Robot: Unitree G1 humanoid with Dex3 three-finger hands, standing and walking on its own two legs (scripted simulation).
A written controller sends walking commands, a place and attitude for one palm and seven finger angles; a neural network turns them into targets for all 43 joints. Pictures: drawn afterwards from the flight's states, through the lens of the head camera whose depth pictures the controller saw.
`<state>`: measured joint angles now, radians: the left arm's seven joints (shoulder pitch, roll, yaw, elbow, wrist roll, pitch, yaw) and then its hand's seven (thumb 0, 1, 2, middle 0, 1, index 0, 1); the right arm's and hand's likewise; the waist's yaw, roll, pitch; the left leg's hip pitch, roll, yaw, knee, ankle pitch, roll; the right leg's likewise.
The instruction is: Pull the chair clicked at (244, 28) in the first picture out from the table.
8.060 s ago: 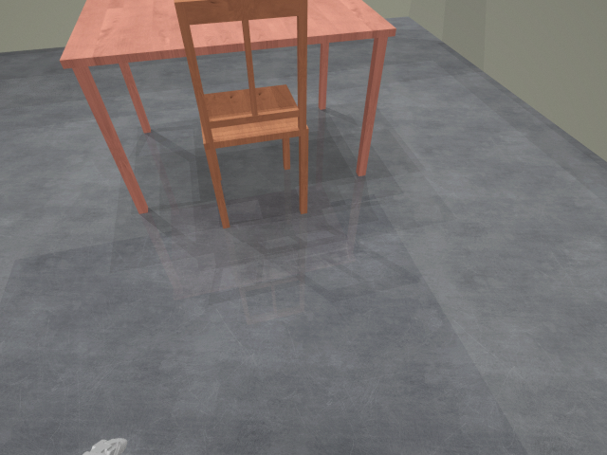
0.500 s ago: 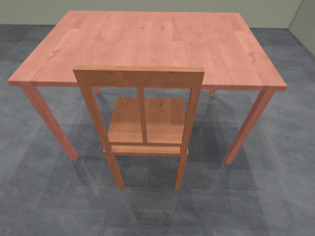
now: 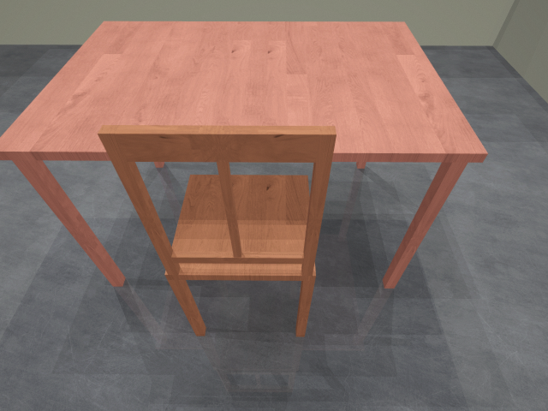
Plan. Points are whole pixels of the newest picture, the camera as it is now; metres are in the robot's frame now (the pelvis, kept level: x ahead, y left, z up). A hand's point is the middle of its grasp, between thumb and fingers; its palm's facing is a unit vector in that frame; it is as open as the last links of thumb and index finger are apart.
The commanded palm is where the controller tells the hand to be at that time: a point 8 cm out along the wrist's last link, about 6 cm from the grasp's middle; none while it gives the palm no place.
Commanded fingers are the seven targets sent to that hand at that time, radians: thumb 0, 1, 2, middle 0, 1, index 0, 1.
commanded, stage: look again from close up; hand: left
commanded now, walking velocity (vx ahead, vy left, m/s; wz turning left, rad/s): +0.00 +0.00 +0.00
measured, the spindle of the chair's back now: (231, 214) +0.50 +0.12 -0.07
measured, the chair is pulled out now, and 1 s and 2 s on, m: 0.00 0.00 0.00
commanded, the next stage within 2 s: raise the hand toward the chair's back in 0.54 s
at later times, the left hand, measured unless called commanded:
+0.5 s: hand out of the picture -0.02 +0.14 -0.17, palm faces +0.05 -0.98 -0.17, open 7.4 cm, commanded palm none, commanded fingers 0.00 0.90 0.90 -0.20 -0.30 -0.20 -0.30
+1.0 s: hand (210, 342) +0.22 +0.11 -0.03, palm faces -0.01 -1.00 +0.08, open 8.6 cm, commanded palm +0.14 +0.19 -0.07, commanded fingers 0.00 0.46 0.71 -0.16 -0.23 -0.16 -0.23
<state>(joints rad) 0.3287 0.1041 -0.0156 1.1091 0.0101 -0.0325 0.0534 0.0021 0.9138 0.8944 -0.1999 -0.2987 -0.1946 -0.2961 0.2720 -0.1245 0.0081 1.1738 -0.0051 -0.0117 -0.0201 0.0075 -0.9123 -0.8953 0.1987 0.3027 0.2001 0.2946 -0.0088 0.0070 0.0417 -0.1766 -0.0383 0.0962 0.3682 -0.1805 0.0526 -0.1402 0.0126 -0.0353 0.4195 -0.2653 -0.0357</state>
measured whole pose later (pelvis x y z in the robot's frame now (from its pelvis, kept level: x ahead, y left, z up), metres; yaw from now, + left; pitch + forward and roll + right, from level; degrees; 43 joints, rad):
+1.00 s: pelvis +0.00 -0.03 -0.06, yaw +0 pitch +13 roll +2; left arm 0.34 0.10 0.05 0.15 -0.22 -0.53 -0.20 0.02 0.71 0.80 -0.17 -0.26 -0.17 -0.26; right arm 0.17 -0.30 -0.08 0.66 -0.01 -0.28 0.05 0.01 -0.91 -0.90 0.20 0.30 0.20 0.29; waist -0.03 -0.06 -0.16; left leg -0.75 -0.02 0.06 0.95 -0.42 0.01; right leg -0.71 0.02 -0.04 1.01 -0.53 -0.07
